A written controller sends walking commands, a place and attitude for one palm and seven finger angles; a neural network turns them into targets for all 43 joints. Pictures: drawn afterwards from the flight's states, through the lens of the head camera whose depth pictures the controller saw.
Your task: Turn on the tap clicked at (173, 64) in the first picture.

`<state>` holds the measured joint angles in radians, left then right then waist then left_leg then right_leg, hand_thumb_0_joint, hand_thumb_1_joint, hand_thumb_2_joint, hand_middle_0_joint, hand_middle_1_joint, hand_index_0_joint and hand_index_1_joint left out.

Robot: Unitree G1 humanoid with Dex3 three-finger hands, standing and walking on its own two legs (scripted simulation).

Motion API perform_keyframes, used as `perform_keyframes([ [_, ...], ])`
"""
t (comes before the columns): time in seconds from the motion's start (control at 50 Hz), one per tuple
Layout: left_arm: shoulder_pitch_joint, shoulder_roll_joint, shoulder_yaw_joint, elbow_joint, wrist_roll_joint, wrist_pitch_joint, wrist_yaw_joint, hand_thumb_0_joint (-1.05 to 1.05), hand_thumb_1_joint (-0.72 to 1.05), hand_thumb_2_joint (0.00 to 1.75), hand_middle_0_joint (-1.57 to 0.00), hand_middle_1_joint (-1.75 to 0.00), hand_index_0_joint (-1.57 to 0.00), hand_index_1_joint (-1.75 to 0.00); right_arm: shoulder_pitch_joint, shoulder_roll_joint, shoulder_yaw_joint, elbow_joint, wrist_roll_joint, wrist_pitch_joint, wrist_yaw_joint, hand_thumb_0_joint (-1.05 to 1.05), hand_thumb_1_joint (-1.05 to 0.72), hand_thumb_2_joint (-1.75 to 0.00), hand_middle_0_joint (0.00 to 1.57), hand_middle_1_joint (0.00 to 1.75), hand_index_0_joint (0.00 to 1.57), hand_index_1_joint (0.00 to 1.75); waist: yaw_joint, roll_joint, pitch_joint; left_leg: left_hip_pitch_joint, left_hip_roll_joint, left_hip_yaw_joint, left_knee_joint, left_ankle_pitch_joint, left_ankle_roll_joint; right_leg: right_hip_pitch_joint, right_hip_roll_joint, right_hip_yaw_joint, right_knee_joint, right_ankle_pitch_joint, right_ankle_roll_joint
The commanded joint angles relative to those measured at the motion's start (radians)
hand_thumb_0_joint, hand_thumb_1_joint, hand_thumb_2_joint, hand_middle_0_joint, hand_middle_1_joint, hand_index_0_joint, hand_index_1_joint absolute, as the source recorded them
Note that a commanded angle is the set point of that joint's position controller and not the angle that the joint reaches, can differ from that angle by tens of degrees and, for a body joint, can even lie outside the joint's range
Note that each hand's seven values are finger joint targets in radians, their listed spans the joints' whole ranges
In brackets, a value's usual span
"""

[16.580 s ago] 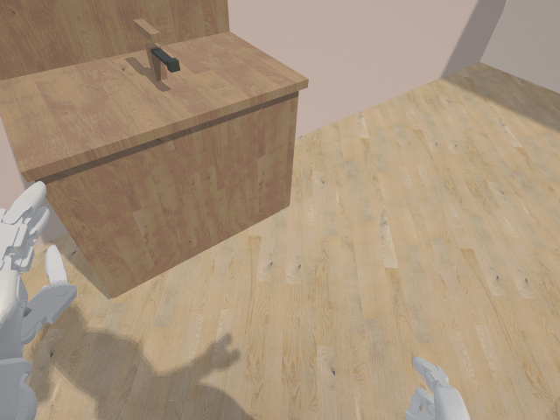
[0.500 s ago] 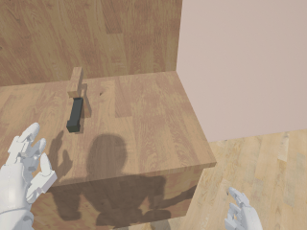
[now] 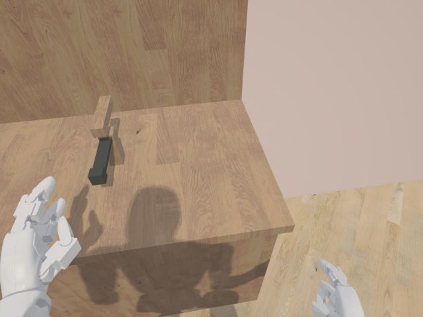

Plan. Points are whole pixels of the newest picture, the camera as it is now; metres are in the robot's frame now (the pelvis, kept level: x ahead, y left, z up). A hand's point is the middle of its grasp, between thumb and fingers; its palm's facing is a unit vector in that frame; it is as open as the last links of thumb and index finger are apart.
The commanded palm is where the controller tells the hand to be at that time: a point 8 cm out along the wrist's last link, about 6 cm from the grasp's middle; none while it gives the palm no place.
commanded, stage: turn the palm inward beside the body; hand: left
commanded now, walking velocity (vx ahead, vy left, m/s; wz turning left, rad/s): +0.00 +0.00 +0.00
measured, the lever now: (98, 176) +0.36 +0.29 +0.07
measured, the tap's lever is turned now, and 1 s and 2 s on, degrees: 0 0 0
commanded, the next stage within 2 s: reach beside the lever's end, fingers flat in 0.12 s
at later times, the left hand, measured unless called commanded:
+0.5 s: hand (79, 233) +0.20 +0.23 +0.13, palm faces +0.46 -0.88 -0.12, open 7.5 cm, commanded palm +0.16 +0.28 +0.13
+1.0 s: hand (80, 215) +0.24 +0.26 +0.11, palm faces +0.48 -0.87 -0.12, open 7.5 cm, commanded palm +0.20 +0.30 +0.11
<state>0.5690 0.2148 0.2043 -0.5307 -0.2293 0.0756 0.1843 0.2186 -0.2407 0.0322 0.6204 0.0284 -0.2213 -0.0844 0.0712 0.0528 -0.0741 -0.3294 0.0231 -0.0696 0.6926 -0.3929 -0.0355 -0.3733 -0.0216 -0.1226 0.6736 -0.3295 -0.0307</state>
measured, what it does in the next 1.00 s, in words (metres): stands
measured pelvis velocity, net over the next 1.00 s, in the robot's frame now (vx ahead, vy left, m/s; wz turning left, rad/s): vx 0.00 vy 0.01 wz -0.01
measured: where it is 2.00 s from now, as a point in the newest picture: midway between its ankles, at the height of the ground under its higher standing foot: outside the picture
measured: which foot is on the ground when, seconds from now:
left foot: down 0.00-1.00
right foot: down 0.00-1.00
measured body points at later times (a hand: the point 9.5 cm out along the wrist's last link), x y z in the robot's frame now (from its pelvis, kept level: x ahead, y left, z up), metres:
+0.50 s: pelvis +0.01 +0.00 +0.00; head +0.01 -0.01 +0.45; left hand +0.17 +0.28 +0.13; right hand +0.20 -0.22 -0.08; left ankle -0.02 +0.15 -0.72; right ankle +0.02 -0.10 -0.72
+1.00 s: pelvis +0.00 +0.01 +0.00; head +0.01 +0.00 +0.45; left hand +0.21 +0.30 +0.12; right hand +0.19 -0.22 -0.08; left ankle -0.02 +0.15 -0.72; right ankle +0.02 -0.10 -0.72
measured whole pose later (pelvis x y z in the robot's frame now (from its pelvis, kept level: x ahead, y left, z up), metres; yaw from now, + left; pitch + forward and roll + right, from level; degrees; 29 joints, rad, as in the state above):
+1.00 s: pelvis +0.00 +0.01 +0.00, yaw -1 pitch +3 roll +0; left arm 0.32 0.22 0.25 -0.24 -0.21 0.01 0.20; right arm 0.18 -0.23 0.03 0.66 0.02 -0.17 -0.10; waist 0.05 0.03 -0.04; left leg -0.33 0.01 -0.05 0.66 -0.37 -0.02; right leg -0.38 -0.03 -0.10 0.64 -0.31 -0.02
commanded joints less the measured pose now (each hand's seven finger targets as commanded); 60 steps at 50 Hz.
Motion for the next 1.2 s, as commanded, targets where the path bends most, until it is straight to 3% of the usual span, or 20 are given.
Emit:
perform_keyframes([
  [0.0,-0.055,0.147,0.100,-0.222,0.013,-0.078,0.005,0.00,0.90,0.90,-0.20,-0.30,-0.20,-0.30,-0.127,-0.101,-0.043,-0.163,0.007,-0.060,-0.007,0.00,-0.90,-0.90,0.20,0.30,0.20,0.30,0.005,-0.029,-0.031,-0.041,-0.032,0.033,-0.099,0.197,0.059,0.080,-0.008,0.054,-0.145,0.089,0.022],
  [0.3,-0.087,0.144,0.114,-0.176,0.011,-0.095,-0.003,0.00,0.90,0.90,-0.20,-0.30,-0.20,-0.30,-0.121,-0.101,-0.047,-0.153,0.003,-0.054,-0.012,0.00,-0.90,-0.90,0.20,0.30,0.20,0.30,0.002,-0.023,-0.042,-0.026,-0.033,0.035,-0.097,0.245,0.057,0.095,-0.009,0.054,-0.136,0.170,0.019],
  [0.34,-0.073,0.118,0.089,-0.161,0.006,-0.099,-0.007,0.00,0.90,0.90,-0.20,-0.30,-0.20,-0.30,-0.113,-0.101,-0.049,-0.160,0.002,-0.053,-0.009,0.00,-0.90,-0.90,0.20,0.30,0.20,0.30,-0.001,-0.036,-0.056,-0.029,-0.033,0.036,-0.094,0.252,0.058,0.095,-0.011,0.052,-0.132,0.175,0.021],
  [0.38,-0.136,0.122,0.085,-0.144,0.007,-0.103,-0.011,0.00,0.90,0.90,-0.20,-0.30,-0.20,-0.30,-0.116,-0.106,-0.049,-0.154,0.003,-0.049,-0.012,0.00,-0.90,-0.90,0.20,0.30,0.20,0.30,-0.011,-0.062,-0.047,-0.032,-0.034,0.033,-0.097,0.246,0.059,0.089,-0.009,0.052,-0.133,0.168,0.022],
  [0.46,-0.134,0.119,0.081,-0.136,0.016,-0.116,-0.007,0.00,0.90,0.90,-0.20,-0.30,-0.20,-0.30,-0.111,-0.106,-0.049,-0.152,0.000,-0.053,-0.012,0.00,-0.90,-0.90,0.20,0.30,0.20,0.30,-0.005,-0.020,-0.077,-0.015,-0.034,0.030,-0.103,0.269,0.053,0.098,-0.009,0.048,-0.124,0.185,0.017],
  [0.5,-0.143,0.152,0.112,-0.123,0.025,-0.118,-0.001,0.00,0.90,0.90,-0.20,-0.30,-0.20,-0.30,-0.121,-0.102,-0.048,-0.144,-0.001,-0.049,-0.014,0.00,-0.90,-0.90,0.20,0.30,0.20,0.30,0.002,0.000,-0.080,-0.015,-0.035,0.031,-0.105,0.276,0.051,0.106,-0.008,0.050,-0.122,0.195,0.015],
  [0.56,-0.183,0.134,0.095,-0.085,0.023,-0.119,0.000,0.00,0.90,0.90,-0.20,-0.30,-0.20,-0.30,-0.117,-0.106,-0.048,-0.144,-0.001,-0.040,-0.013,0.00,-0.90,-0.90,0.20,0.30,0.20,0.30,-0.013,-0.043,-0.072,-0.026,-0.031,0.030,-0.109,0.269,0.050,0.100,-0.006,0.048,-0.123,0.189,0.017],
  [0.6,-0.189,0.152,0.118,-0.073,0.028,-0.119,0.008,0.00,0.90,0.90,-0.20,-0.30,-0.20,-0.30,-0.131,-0.103,-0.048,-0.140,-0.001,-0.035,-0.016,0.00,-0.90,-0.90,0.20,0.30,0.20,0.30,-0.002,-0.016,-0.064,-0.022,-0.033,0.031,-0.115,0.268,0.048,0.102,-0.004,0.050,-0.126,0.182,0.014],
  [0.62,-0.221,0.123,0.089,-0.088,0.026,-0.124,0.008,0.00,0.90,0.90,-0.20,-0.30,-0.20,-0.30,-0.124,-0.100,-0.047,-0.144,-0.003,-0.034,-0.014,0.00,-0.90,-0.90,0.20,0.30,0.20,0.30,-0.010,-0.009,-0.083,-0.012,-0.034,0.031,-0.116,0.278,0.046,0.103,-0.008,0.049,-0.122,0.189,0.014],
  [0.7,-0.231,0.157,0.129,-0.035,0.026,-0.126,0.015,0.00,0.90,0.90,-0.20,-0.29,-0.20,-0.29,-0.130,-0.104,-0.048,-0.133,-0.001,-0.024,-0.016,0.00,-0.90,-0.90,0.20,0.30,0.20,0.30,-0.006,-0.025,-0.074,-0.020,-0.033,0.032,-0.119,0.277,0.045,0.109,-0.002,0.051,-0.127,0.191,0.013],
  [0.72,-0.259,0.123,0.091,-0.042,0.028,-0.133,0.011,0.00,0.90,0.90,-0.19,-0.29,-0.19,-0.29,-0.127,-0.102,-0.047,-0.138,-0.002,-0.023,-0.014,0.00,-0.90,-0.90,0.20,0.30,0.20,0.30,-0.013,-0.024,-0.080,-0.016,-0.031,0.030,-0.124,0.283,0.041,0.105,-0.004,0.046,-0.121,0.190,0.012],
  [0.82,-0.323,0.149,0.111,0.006,0.033,-0.136,0.014,0.00,0.90,0.90,-0.19,-0.27,-0.19,-0.27,-0.133,-0.107,-0.049,-0.125,-0.003,-0.016,-0.019,0.00,-0.90,-0.90,0.20,0.30,0.20,0.30,-0.019,-0.018,-0.091,-0.011,-0.032,0.032,-0.128,0.267,0.044,0.103,-0.002,0.054,-0.132,0.171,0.013],
  [0.86,-0.342,0.156,0.120,0.043,0.028,-0.135,0.011,0.00,0.90,0.90,-0.19,-0.27,-0.19,-0.27,-0.135,-0.111,-0.049,-0.123,-0.003,-0.011,-0.019,0.00,-0.90,-0.90,0.20,0.30,0.20,0.30,-0.020,-0.050,-0.091,-0.023,-0.034,0.033,-0.129,0.264,0.046,0.110,-0.001,0.054,-0.133,0.176,0.015],
  [0.9,-0.370,0.181,0.145,0.049,0.036,-0.140,0.016,0.00,0.90,0.90,-0.19,-0.26,-0.19,-0.26,-0.147,-0.107,-0.050,-0.114,-0.001,-0.005,-0.022,0.00,-0.90,-0.90,0.20,0.30,0.20,0.30,-0.016,-0.008,-0.092,-0.011,-0.035,0.035,-0.133,0.266,0.043,0.112,0.000,0.058,-0.137,0.171,0.011],
  [0.92,-0.369,0.156,0.124,0.062,0.033,-0.142,0.014,0.00,0.90,0.90,-0.19,-0.26,-0.19,-0.26,-0.138,-0.105,-0.049,-0.119,-0.001,-0.005,-0.020,0.00,-0.90,-0.90,0.20,0.30,0.20,0.30,-0.016,-0.012,-0.098,-0.014,-0.034,0.033,-0.138,0.260,0.042,0.111,-0.001,0.055,-0.136,0.161,0.011],
  [1.0,-0.423,0.195,0.160,0.107,0.035,-0.151,0.013,0.00,0.90,0.90,-0.18,-0.25,-0.18,-0.25,-0.148,-0.108,-0.048,-0.101,-0.001,-0.001,-0.022,0.00,-0.90,-0.90,0.20,0.30,0.20,0.30,-0.019,0.012,-0.100,-0.010,-0.034,0.034,-0.141,0.264,0.039,0.116,0.002,0.057,-0.140,0.168,0.009],
  [1.02,-0.434,0.167,0.132,0.108,0.034,-0.157,0.008,0.00,0.90,0.90,-0.18,-0.25,-0.18,-0.25,-0.144,-0.108,-0.051,-0.106,-0.002,-0.002,-0.021,0.00,-0.90,-0.90,0.20,0.30,0.20,0.30,-0.024,0.016,-0.112,-0.003,-0.033,0.037,-0.138,0.275,0.040,0.114,0.000,0.057,-0.136,0.180,0.009],
  [1.08,-0.478,0.163,0.118,0.147,0.032,-0.164,0.000,0.00,0.90,0.90,-0.18,-0.24,-0.18,-0.24,-0.142,-0.115,-0.050,-0.103,-0.002,-0.002,-0.020,0.00,-0.90,-0.90,0.20,0.30,0.20,0.30,-0.032,-0.016,-0.104,-0.010,-0.031,0.033,-0.140,0.275,0.040,0.108,0.003,0.053,-0.133,0.186,0.011],
  [1.1,-0.472,0.186,0.147,0.158,0.038,-0.167,0.004,0.00,0.90,0.90,-0.18,-0.24,-0.18,-0.24,-0.148,-0.113,-0.052,-0.097,-0.001,-0.001,-0.022,0.00,-0.90,-0.90,0.20,0.30,0.20,0.30,-0.022,0.015,-0.105,-0.006,-0.032,0.033,-0.145,0.277,0.037,0.114,0.005,0.055,-0.134,0.181,0.007],
  [1.18,-0.449,0.190,0.168,0.205,0.030,-0.174,-0.003,0.00,0.90,0.90,-0.18,-0.23,-0.18,-0.23,-0.134,-0.120,-0.063,-0.100,-0.003,0.008,-0.018,0.00,-0.90,-0.90,0.20,0.30,0.20,0.30,-0.015,-0.038,-0.154,-0.004,-0.030,0.044,-0.135,0.332,0.038,0.147,0.004,0.055,-0.121,0.258,0.009],
])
